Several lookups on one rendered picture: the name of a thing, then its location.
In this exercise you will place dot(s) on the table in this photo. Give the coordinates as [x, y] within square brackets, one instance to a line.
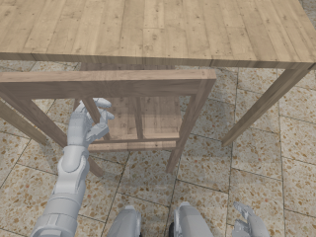
[273, 34]

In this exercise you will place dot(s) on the right robot thigh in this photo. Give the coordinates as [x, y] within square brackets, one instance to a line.
[189, 222]

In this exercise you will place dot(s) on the left robot hand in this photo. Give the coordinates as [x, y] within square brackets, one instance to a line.
[80, 123]

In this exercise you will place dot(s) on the robot thigh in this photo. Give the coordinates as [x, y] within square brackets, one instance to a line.
[189, 222]
[126, 224]

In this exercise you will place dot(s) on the chair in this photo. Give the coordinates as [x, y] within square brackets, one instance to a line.
[144, 97]

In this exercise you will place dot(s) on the robot left forearm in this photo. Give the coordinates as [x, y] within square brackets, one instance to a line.
[59, 218]

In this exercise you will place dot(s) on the right robot hand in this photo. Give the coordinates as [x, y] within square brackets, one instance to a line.
[255, 226]

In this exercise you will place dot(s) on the left robot thigh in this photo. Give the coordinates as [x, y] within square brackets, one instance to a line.
[126, 224]

